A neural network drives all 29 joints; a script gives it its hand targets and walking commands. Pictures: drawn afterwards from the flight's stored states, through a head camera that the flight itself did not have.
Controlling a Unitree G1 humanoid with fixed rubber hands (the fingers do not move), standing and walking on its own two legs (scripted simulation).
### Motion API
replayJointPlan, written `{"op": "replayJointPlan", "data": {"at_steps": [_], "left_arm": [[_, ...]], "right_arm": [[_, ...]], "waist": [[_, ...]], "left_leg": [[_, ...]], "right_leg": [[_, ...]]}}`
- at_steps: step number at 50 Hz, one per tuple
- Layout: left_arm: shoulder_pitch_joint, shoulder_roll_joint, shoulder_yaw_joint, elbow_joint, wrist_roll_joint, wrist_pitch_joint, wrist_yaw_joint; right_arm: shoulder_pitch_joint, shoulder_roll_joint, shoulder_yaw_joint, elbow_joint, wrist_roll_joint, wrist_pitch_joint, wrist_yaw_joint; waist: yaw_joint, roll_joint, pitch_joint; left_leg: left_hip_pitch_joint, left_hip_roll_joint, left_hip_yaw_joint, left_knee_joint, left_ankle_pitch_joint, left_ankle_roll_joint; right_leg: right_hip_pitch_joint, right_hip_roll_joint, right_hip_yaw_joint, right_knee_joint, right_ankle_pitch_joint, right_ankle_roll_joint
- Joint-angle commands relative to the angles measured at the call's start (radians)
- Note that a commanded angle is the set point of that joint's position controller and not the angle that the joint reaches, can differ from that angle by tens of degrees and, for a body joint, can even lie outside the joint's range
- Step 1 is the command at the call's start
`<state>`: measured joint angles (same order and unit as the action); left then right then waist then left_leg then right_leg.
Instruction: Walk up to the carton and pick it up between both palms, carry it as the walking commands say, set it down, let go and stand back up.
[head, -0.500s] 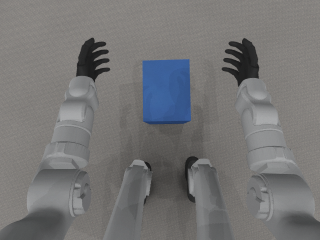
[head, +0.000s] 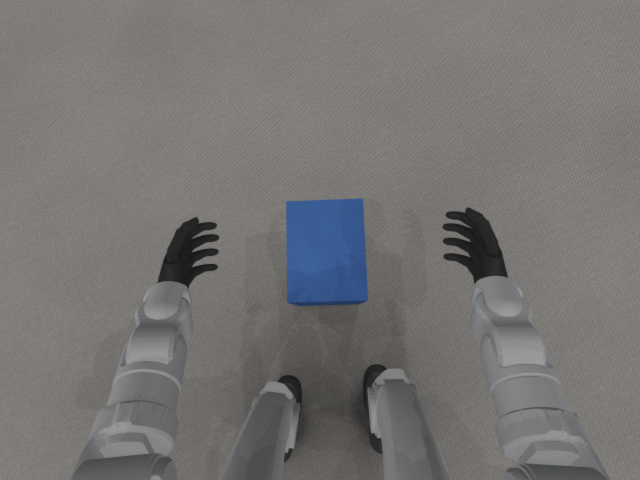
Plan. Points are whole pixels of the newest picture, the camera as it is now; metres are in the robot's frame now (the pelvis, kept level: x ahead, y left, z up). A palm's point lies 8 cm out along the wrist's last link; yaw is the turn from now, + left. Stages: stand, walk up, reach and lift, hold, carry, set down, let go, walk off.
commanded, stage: let go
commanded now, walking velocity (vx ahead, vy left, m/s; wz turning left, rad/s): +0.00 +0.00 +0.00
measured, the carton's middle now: (326, 258) +0.44 +0.02 -0.55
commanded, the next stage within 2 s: stand in 0.92 s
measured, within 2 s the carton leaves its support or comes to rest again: neither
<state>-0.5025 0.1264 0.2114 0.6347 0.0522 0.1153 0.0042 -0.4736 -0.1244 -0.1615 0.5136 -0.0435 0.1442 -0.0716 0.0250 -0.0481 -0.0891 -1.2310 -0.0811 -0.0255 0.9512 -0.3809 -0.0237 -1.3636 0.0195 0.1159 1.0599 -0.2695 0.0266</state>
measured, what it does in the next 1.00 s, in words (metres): rises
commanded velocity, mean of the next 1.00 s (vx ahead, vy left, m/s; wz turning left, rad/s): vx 0.00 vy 0.00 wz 0.00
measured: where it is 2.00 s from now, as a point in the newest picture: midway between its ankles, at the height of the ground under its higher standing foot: (331, 427)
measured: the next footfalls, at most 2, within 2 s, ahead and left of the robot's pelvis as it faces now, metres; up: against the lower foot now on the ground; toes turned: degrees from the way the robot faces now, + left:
none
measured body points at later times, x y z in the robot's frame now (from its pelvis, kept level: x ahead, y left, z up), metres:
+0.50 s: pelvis +0.03 +0.02 +0.08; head +0.08 +0.00 +0.52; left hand +0.20 +0.24 -0.02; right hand +0.19 -0.22 -0.02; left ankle +0.01 +0.13 -0.65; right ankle +0.04 -0.12 -0.65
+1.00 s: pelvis +0.01 +0.02 +0.08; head +0.03 +0.00 +0.53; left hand +0.18 +0.23 -0.01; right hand +0.17 -0.23 -0.01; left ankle +0.01 +0.13 -0.65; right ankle +0.04 -0.12 -0.65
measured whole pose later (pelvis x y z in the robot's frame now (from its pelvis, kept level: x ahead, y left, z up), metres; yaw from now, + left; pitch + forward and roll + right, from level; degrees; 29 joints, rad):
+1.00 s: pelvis +0.01 +0.02 +0.08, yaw -4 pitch -6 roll +2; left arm 0.23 0.13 0.10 0.46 0.05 0.16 -0.06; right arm 0.22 -0.20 -0.07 0.41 -0.04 0.16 0.06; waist 0.02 0.00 0.17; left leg -0.10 -0.06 -0.03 0.52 -0.31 0.01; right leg -0.21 0.01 0.13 0.60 -0.28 0.02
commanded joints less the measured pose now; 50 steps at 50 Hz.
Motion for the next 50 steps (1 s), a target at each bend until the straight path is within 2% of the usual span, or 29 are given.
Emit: {"op": "replayJointPlan", "data": {"at_steps": [1, 2, 4, 6, 7, 8, 9, 10, 13, 14, 15, 16, 17, 18, 22, 23, 25, 28, 29, 31, 36, 37, 40, 41, 43, 46, 47, 48, 50], "left_arm": [[0.046, 0.126, -0.106, -0.412, -0.038, -0.043, -0.038], [0.239, 0.103, -0.101, -0.435, -0.017, -0.057, -0.043], [0.196, 0.11, -0.123, -0.323, -0.038, -0.056, -0.049], [0.319, 0.124, -0.118, -0.289, -0.026, -0.08, -0.048], [0.412, 0.133, -0.117, -0.275, -0.012, -0.084, -0.045], [0.429, 0.127, -0.136, -0.244, -0.019, -0.087, -0.045], [0.449, 0.125, -0.135, -0.208, -0.011, -0.081, -0.042], [0.582, 0.131, -0.125, -0.203, 0.011, -0.086, -0.046], [0.659, 0.142, -0.136, -0.224, 0.023, -0.08, -0.04], [0.62, 0.153, -0.138, -0.205, 0.015, -0.072, -0.04], [0.685, 0.153, -0.123, -0.234, 0.023, -0.071, -0.044], [0.711, 0.151, -0.152, -0.273, 0.01, -0.073, -0.049], [0.649, 0.17, -0.136, -0.312, 0.013, -0.082, -0.048], [0.664, 0.164, -0.138, -0.292, 0.001, -0.08, -0.049], [0.672, 0.188, -0.159, -0.384, -0.032, -0.099, -0.065], [0.709, 0.183, -0.172, -0.44, -0.035, -0.108, -0.066], [0.635, 0.209, -0.159, -0.438, -0.035, -0.103, -0.072], [0.684, 0.212, -0.157, -0.414, -0.024, -0.07, -0.074], [0.664, 0.201, -0.155, -0.425, -0.015, -0.062, -0.081], [0.653, 0.21, -0.139, -0.398, 0.0, -0.038, -0.085], [0.619, 0.202, -0.139, -0.362, 0.01, 0.025, -0.094], [0.594, 0.2, -0.13, -0.346, 0.006, 0.033, -0.101], [0.575, 0.22, -0.124, -0.385, 0.014, 0.028, -0.092], [0.603, 0.233, -0.109, -0.39, 0.017, 0.028, -0.093], [0.565, 0.219, -0.125, -0.44, 0.012, 0.023, -0.087], [0.615, 0.219, -0.108, -0.454, 0.016, 0.04, -0.062], [0.654, 0.274, -0.078, -0.177, -0.034, -0.018, -0.007], [0.677, 0.294, -0.078, -0.161, -0.018, -0.039, 0.007], [0.643, 0.285, -0.082, -0.155, -0.017, -0.053, 0.014]], "right_arm": [[0.039, -0.102, 0.075, -0.287, 0.02, -0.04, 0.04], [0.191, -0.079, 0.082, -0.33, 0.011, -0.061, 0.049], [0.167, -0.09, 0.049, -0.219, 0.023, -0.077, 0.056], [0.316, -0.108, 0.019, -0.155, 0.002, -0.098, 0.057], [0.409, -0.094, 0.052, -0.171, 0.001, -0.1, 0.062], [0.415, -0.099, 0.071, -0.15, 0.001, -0.103, 0.071], [0.417, -0.122, 0.067, -0.106, 0.013, -0.102, 0.08], [0.508, -0.131, 0.068, -0.176, -0.015, -0.11, 0.076], [0.575, -0.145, 0.077, -0.153, -0.002, -0.106, 0.091], [0.522, -0.154, 0.081, -0.135, 0.007, -0.1, 0.093], [0.567, -0.146, 0.085, -0.178, 0.008, -0.097, 0.099], [0.636, -0.142, 0.086, -0.21, 0.012, -0.1, 0.103], [0.574, -0.152, 0.081, -0.225, 0.026, -0.103, 0.112], [0.578, -0.158, 0.093, -0.238, 0.023, -0.102, 0.111], [0.638, -0.153, 0.098, -0.281, 0.048, -0.113, 0.122], [0.698, -0.16, 0.086, -0.345, 0.035, -0.121, 0.12], [0.616, -0.179, 0.084, -0.357, 0.049, -0.116, 0.123], [0.691, -0.168, 0.096, -0.305, 0.05, -0.087, 0.135], [0.66, -0.186, 0.097, -0.327, 0.051, -0.076, 0.14], [0.652, -0.174, 0.092, -0.31, 0.041, -0.05, 0.143], [0.616, -0.193, 0.08, -0.26, 0.027, 0.016, 0.149], [0.555, -0.208, 0.062, -0.294, 0.012, 0.022, 0.153], [0.552, -0.214, 0.052, -0.318, 0.011, 0.018, 0.148], [0.551, -0.22, 0.054, -0.343, 0.022, 0.016, 0.15], [0.564, -0.193, 0.044, -0.323, 0.013, 0.012, 0.148], [0.588, -0.223, 0.068, -0.319, 0.028, 0.002, 0.14], [0.621, -0.26, 0.059, -0.081, 0.017, -0.044, 0.094], [0.667, -0.273, 0.05, -0.068, 0.005, -0.058, 0.079], [0.707, -0.255, 0.057, -0.032, -0.011, -0.086, 0.074]], "waist": [[-0.004, 0.009, -0.742], [-0.008, 0.038, -0.829], [-0.01, 0.056, -0.592], [-0.02, 0.05, -0.567], [-0.012, 0.074, -0.553], [-0.013, 0.036, -0.492], [-0.008, 0.083, -0.365], [-0.003, 0.054, -0.425], [0.003, 0.098, -0.24], [0.002, 0.088, -0.103], [0.02, 0.075, -0.113], [-0.005, 0.079, -0.112], [0.017, 0.092, -0.064], [0.015, 0.049, -0.045], [0.023, 0.064, -0.073], [0.005, 0.05, -0.114], [0.013, 0.057, -0.034], [0.018, 0.049, 0.037], [0.014, 0.088, 0.035], [0.007, 0.044, 0.114], [-0.013, 0.069, 0.272], [-0.015, 0.011, 0.245], [-0.011, 0.036, 0.251], [0.02, 0.03, 0.212], [-0.018, 0.042, 0.182], [-0.007, 0.062, 0.179], [0.01, -0.032, 0.045], [-0.023, -0.043, 0.052], [-0.042, -0.037, 0.084]], "left_leg": [[0.458, 0.015, 0.028, -0.195, 0.394, -0.003], [0.591, 0.015, 0.026, -0.199, 0.429, -0.005], [0.622, 0.019, 0.025, -0.259, 0.428, 0.0], [0.735, 0.015, 0.017, -0.263, 0.57, -0.011], [0.767, 0.012, 0.019, -0.288, 0.545, -0.008], [0.767, 0.026, 0.017, -0.313, 0.525, 0.0], [0.749, 0.031, 0.024, -0.345, 0.453, -0.009], [0.833, 0.024, 0.016, -0.351, 0.444, -0.014], [0.866, 0.023, 0.023, -0.44, 0.363, -0.024], [0.815, 0.031, 0.03, -0.466, 0.251, -0.021], [0.876, 0.022, 0.025, -0.493, 0.261, -0.015], [0.94, 0.023, 0.026, -0.514, 0.262, -0.02], [0.908, 0.014, 0.03, -0.527, 0.278, -0.012], [0.907, 0.008, 0.036, -0.529, 0.264, -0.005], [1.012, 0.009, 0.031, -0.543, 0.359, -0.011], [1.068, 0.012, 0.027, -0.54, 0.386, -0.014], [1.045, 0.017, 0.022, -0.536, 0.333, -0.018], [1.065, 0.019, 0.025, -0.553, 0.268, -0.014], [1.076, 0.024, 0.035, -0.56, 0.219, -0.016], [1.035, 0.026, 0.023, -0.577, 0.144, -0.008], [0.985, 0.028, 0.037, -0.606, -0.008, 0.017], [0.977, 0.038, 0.031, -0.61, -0.027, 0.027], [0.973, 0.05, 0.019, -0.608, -0.055, 0.028], [0.956, 0.038, 0.028, -0.59, -0.002, 0.028], [1.013, 0.04, 0.023, -0.582, 0.028, 0.023], [0.954, 0.051, 0.007, -0.59, 0.016, 0.021], [0.969, 0.08, -0.021, -0.484, 0.124, 0.011], [1.011, 0.069, -0.008, -0.446, 0.091, 0.009], [1.051, 0.075, -0.023, -0.462, 0.078, 0.02]], "right_leg": [[0.963, 0.027, -0.098, -0.254, 0.438, -0.01], [1.065, 0.025, -0.09, -0.276, 0.475, -0.013], [0.947, 0.03, -0.112, -0.319, 0.396, -0.002], [0.97, 0.042, -0.115, -0.354, 0.468, 0.002], [1.041, 0.038, -0.112, -0.378, 0.469, -0.004], [1.018, 0.042, -0.131, -0.389, 0.417, 0.001], [0.992, 0.038, -0.128, -0.427, 0.331, -0.009], [1.086, 0.04, -0.131, -0.445, 0.335, -0.007], [1.111, 0.035, -0.131, -0.528, 0.25, -0.016], [1.071, 0.028, -0.129, -0.558, 0.139, -0.018], [1.131, 0.026, -0.133, -0.571, 0.153, -0.016], [1.16, 0.03, -0.133, -0.597, 0.153, -0.02], [1.171, 0.029, -0.131, -0.604, 0.174, -0.017], [1.196, 0.03, -0.128, -0.606, 0.172, -0.016], [1.306, 0.038, -0.138, -0.613, 0.279, -0.01], [1.342, 0.038, -0.133, -0.611, 0.302, -0.012], [1.296, 0.039, -0.144, -0.605, 0.248, -0.003], [1.312, 0.038, -0.144, -0.626, 0.19, -0.004], [1.31, 0.035, -0.146, -0.632, 0.139, -0.008], [1.319, 0.034, -0.147, -0.639, 0.073, -0.006], [1.34, 0.036, -0.152, -0.651, -0.062, -0.017], [1.358, 0.031, -0.148, -0.647, -0.082, -0.013], [1.386, 0.039, -0.155, -0.622, -0.065, -0.01], [1.415, 0.033, -0.144, -0.629, -0.027, -0.013], [1.385, 0.03, -0.132, -0.622, -0.024, -0.02], [1.416, 0.034, -0.142, -0.607, 0.035, -0.009], [1.229, -0.035, -0.022, -0.562, 0.103, -0.033], [1.166, -0.042, -0.003, -0.592, 0.049, -0.032], [1.068, -0.063, 0.049, -0.628, -0.067, -0.042]]}}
